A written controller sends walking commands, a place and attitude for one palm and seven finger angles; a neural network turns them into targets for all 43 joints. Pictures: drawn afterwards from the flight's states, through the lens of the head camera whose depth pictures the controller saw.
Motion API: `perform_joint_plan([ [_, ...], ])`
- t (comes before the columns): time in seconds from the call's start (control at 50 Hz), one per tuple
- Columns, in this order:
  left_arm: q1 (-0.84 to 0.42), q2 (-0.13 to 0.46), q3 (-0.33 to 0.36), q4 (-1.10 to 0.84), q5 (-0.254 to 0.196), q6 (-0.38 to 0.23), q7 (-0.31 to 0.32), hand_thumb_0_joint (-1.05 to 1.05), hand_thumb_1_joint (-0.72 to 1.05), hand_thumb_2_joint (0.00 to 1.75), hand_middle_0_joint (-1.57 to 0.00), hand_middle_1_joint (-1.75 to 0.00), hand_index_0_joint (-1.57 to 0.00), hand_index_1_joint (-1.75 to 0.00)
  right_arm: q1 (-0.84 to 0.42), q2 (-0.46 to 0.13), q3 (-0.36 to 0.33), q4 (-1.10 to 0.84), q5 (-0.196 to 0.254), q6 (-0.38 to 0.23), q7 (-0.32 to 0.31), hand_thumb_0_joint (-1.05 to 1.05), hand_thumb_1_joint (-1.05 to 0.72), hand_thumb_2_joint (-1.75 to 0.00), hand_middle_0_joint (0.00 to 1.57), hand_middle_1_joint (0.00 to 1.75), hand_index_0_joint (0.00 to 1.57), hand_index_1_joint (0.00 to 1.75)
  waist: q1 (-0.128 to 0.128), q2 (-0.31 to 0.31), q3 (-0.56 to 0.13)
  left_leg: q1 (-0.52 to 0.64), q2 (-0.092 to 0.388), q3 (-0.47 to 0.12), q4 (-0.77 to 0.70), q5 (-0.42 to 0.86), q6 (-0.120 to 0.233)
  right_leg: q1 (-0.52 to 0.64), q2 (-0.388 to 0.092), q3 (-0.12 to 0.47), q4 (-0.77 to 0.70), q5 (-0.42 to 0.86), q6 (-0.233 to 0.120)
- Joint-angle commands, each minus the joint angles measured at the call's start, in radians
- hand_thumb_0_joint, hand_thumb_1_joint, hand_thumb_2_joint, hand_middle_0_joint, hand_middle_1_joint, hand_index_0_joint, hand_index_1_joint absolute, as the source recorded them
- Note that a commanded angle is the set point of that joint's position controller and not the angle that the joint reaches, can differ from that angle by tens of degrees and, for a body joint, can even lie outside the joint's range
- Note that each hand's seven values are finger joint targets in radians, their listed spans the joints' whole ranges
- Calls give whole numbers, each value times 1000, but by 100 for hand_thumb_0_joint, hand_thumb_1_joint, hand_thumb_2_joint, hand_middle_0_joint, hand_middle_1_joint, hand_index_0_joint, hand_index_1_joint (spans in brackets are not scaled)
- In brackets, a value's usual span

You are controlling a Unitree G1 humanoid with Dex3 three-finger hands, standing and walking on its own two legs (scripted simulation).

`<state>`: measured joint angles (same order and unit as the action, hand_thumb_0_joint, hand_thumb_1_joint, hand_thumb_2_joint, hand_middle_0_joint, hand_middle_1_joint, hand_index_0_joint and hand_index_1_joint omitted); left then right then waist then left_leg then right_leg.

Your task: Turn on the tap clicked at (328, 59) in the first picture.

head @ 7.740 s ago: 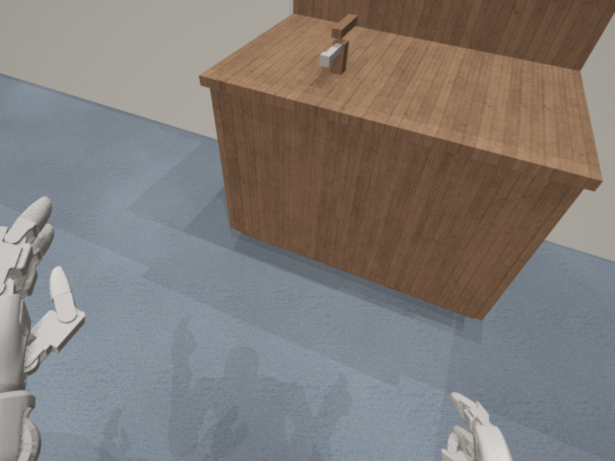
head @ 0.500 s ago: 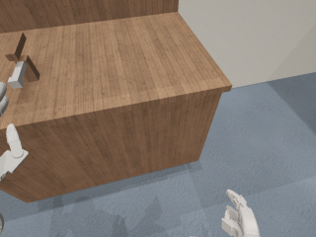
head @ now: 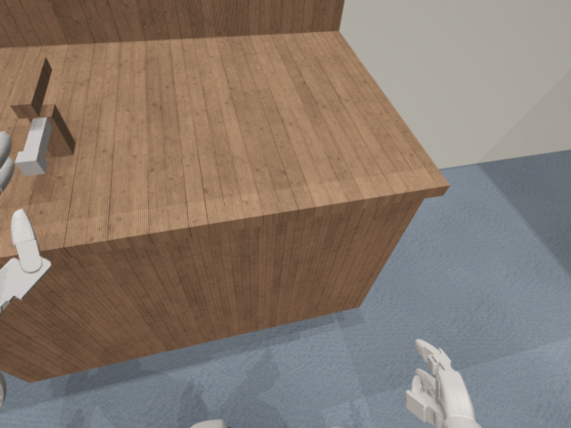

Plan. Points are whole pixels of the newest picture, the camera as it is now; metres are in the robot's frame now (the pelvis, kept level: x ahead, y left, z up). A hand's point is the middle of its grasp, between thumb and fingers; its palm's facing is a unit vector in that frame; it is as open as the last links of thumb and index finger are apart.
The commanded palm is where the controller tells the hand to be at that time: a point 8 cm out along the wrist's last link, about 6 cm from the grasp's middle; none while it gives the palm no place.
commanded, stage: come to a stop and stand still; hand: left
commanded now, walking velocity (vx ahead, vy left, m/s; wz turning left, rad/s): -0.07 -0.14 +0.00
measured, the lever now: (32, 162) +0.45 +0.42 +0.08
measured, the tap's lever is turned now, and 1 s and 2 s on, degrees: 0 0 0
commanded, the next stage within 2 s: look again from close up in 1.16 s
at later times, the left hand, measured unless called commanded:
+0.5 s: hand (68, 312) +0.19 +0.21 +0.17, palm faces +0.38 -0.85 -0.36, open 7.4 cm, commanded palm +0.14 +0.25 +0.19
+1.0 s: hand (37, 325) +0.18 +0.24 +0.16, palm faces +0.40 -0.84 -0.37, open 7.4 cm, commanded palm +0.13 +0.27 +0.19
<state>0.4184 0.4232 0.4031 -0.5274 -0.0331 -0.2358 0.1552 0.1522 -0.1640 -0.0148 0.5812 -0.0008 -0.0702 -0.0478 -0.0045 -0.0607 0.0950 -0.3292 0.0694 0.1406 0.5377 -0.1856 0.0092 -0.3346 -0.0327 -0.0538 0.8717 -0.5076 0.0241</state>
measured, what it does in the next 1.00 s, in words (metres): steps on the spot: right foot, then left foot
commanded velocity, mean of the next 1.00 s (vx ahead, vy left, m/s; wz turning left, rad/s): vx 0.00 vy -0.01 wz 0.00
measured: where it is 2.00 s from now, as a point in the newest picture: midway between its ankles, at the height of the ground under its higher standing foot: outside the picture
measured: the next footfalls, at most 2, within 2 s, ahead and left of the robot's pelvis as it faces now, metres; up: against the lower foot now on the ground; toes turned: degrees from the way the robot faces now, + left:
right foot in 0.16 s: +0.05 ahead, -0.10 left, +0.00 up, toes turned -6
left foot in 0.42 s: +0.03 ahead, +0.10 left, +0.00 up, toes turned +2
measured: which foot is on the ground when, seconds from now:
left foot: down 0.00-0.22, up 0.24-0.40, down 0.42-1.00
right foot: up 0.00-0.14, down 0.16-1.00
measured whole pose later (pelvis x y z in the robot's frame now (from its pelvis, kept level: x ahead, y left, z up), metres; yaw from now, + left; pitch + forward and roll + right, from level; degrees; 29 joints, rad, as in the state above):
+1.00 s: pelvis -0.04 -0.01 +0.01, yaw -1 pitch -1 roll -1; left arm 0.46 0.34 0.32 -0.43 -0.03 -0.17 0.16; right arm 0.23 -0.18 0.05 0.62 0.00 -0.07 -0.07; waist 0.02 0.01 0.02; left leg -0.25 0.03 0.06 0.48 -0.22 0.01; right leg -0.25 0.02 -0.11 0.41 -0.16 -0.05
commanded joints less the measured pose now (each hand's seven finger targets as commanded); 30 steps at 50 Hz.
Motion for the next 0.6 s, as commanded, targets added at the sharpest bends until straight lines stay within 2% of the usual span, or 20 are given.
perform_joint_plan([
  [0.0, 64, 89, 62, -305, -16, -41, 2, 0, 90, 90, -20, -30, -20, -30, 1, -152, -36, -144, 1, -68, 24, 0, -90, -90, 20, 30, 20, 30, -5, 344, -229, 175, 254, -201, -182, 412, 99, 13, 18, -22, -108, 51, 3],
  [0.08, 55, 98, 74, -263, -21, -13, 4, 0, 90, 90, -20, -30, -20, -30, -1, -152, -23, -150, 2, -74, 17, 0, -90, -90, 20, 30, 20, 30, -5, 310, -206, 86, 240, -173, -184, 187, 75, 128, 32, -44, -304, 134, 7],
  [0.12, 37, 103, 83, -213, -19, -4, 3, 0, 90, 90, -20, -30, -20, -30, -8, -148, -19, -150, 8, -65, 11, 0, -90, -90, 20, 30, 20, 30, 1, 245, -202, 18, 203, -140, -156, 23, 46, 212, 26, -40, -410, 220, 3],
  [0.14, 22, 123, 96, -207, -16, -2, 4, 0, 90, 90, -20, -30, -20, -30, -13, -142, -15, -153, 9, -61, 7, 0, -90, -90, 20, 30, 20, 30, -2, 205, -194, -5, 173, -116, -131, -54, 25, 223, 0, -5, -452, 259, -8],
  [0.16, 1, 111, 87, -170, -18, 5, 1, 0, 90, 90, -20, -30, -20, -30, -19, -127, -8, -150, 10, -56, 5, 0, -90, -90, 20, 30, 20, 30, -2, 97, -172, -27, 113, -71, -75, -180, -4, 183, -45, 65, -493, 262, -26],
  [0.18, 3, 105, 77, -148, -24, 18, -2, 0, 90, 90, -20, -30, -20, -30, -15, -117, -9, -153, 12, -51, 1, 0, -90, -90, 20, 30, 20, 30, 1, -50, -158, 9, 30, -29, 43, -231, -32, 67, -120, 194, -568, 176, -62],
  [0.2, -7, 100, 58, -143, -32, 31, -2, 0, 90, 90, -20, -30, -20, -30, -19, -116, -8, -147, 12, -47, -3, 0, -90, -90, 20, 30, 20, 30, 2, -115, -123, 19, -11, -57, 159, -211, -37, -24, -202, 319, -640, 117, -106],
  [0.22, -19, 103, 55, -145, -29, 34, 3, 0, 90, 90, -20, -30, -20, -30, -23, -110, 3, -129, 6, -45, -4, 0, -90, -90, 20, 30, 20, 30, 3, -98, -124, -6, -14, -92, 225, -205, -34, -8, -240, 338, -648, 154, -140],
  [0.24, -47, 103, 48, -169, -26, 34, 12, 0, 90, 90, -20, -30, -20, -30, -33, -109, 12, -118, 5, -43, -5, 0, -90, -90, 20, 30, 20, 30, -1, -63, -150, -29, -17, -114, 231, -200, -35, 50, -246, 319, -615, 263, -154],
  [0.28, -63, 101, 39, -170, -15, 24, 19, 0, 90, 90, -20, -30, -20, -30, -44, -109, 19, -106, 6, -46, -13, 0, -90, -90, 20, 30, 20, 30, 5, -63, -177, -43, -26, -120, 200, -194, -30, 142, -219, 218, -557, 425, -145],
  [0.32, -45, 106, 44, -166, -8, 16, 22, 0, 90, 90, -20, -30, -20, -30, -46, -116, 14, -105, 4, -46, -23, 0, -90, -90, 20, 30, 20, 30, 13, -46, -189, -25, -37, -111, 106, -161, -25, 202, -195, 180, -522, 544, -130],
  [0.34, -44, 108, 44, -164, -9, 17, 23, 0, 90, 90, -20, -30, -20, -30, -48, -124, 10, -105, 8, -46, -27, 0, -90, -90, 20, 30, 20, 30, 9, -16, -184, 3, -32, -113, 36, -123, -23, 213, -193, 169, -505, 571, -119],
  [0.36, -31, 102, 38, -175, -7, 13, 22, 0, 90, 90, -20, -30, -20, -30, -32, -127, 8, -106, 5, -43, -28, 0, -90, -90, 20, 30, 20, 30, 6, 20, -197, 59, -26, -116, -45, -44, -20, 209, -173, 152, -487, 538, -103],
  [0.38, -16, 106, 42, -182, -9, 9, 22, 0, 90, 90, -20, -30, -20, -30, -27, -140, 0, -111, 6, -40, -30, 0, -90, -90, 20, 30, 20, 30, 10, 64, -207, 111, 8, -137, -92, 77, -9, 190, -139, 134, -469, 474, -76],
  [0.4, -2, 112, 46, -185, -8, 5, 21, 0, 90, 90, -20, -30, -20, -30, -30, -155, -8, -121, 6, -36, -31, 0, -90, -90, 20, 30, 20, 30, 15, 102, -202, 132, 54, -172, -114, 142, 2, 164, -99, 121, -467, 392, -54],
  [0.42, 41, 106, 47, -148, -10, 5, 16, 0, 90, 90, -20, -30, -20, -30, -32, -156, -9, -125, 9, -31, -32, 0, -90, -90, 20, 30, 20, 30, 19, 133, -186, 112, 83, -197, -134, 102, 14, 138, -74, 119, -481, 299, -39],
  [0.44, 34, 112, 64, -175, -12, -2, 14, 0, 90, 90, -20, -30, -20, -30, -43, -154, -2, -132, -1, -29, -35, 0, -90, -90, 20, 30, 20, 30, 18, 231, -164, 63, 103, -229, -183, 78, 26, 149, -43, 86, -462, 288, -30],
  [0.46, 16, 104, 45, -189, -6, -10, 14, 0, 90, 90, -20, -30, -20, -30, -51, -142, 9, -132, 0, -28, -34, 0, -90, -90, 20, 30, 20, 30, 17, 232, -148, -11, 121, -255, -207, 44, 35, 197, -28, 64, -436, 293, -21],
  [0.5, -2, 99, 40, -156, -1, -14, 15, 0, 90, 90, -20, -30, -20, -30, -39, -150, 2, -128, 3, -34, -34, 0, -90, -90, 20, 30, 20, 30, 18, 184, -137, -73, 97, -218, -194, -55, 26, 232, -33, 78, -451, 289, -21],
  [0.58, 1, 91, 30, -124, -5, -7, 17, 0, 90, 90, -20, -30, -20, -30, -6, -148, -6, -120, 2, -50, -31, 0, -90, -90, 20, 30, 20, 30, 8, 93, -160, -6, 14, -147, -96, -150, 1, 161, -95, 177, -571, 187, -46],
])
